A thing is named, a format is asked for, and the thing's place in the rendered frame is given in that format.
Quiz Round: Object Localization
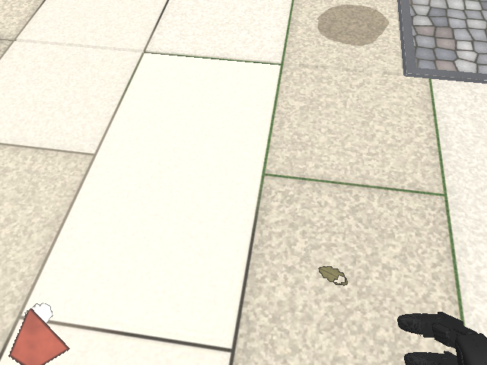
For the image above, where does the right robot hand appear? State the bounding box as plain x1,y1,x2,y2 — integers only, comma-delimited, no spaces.
397,312,487,365

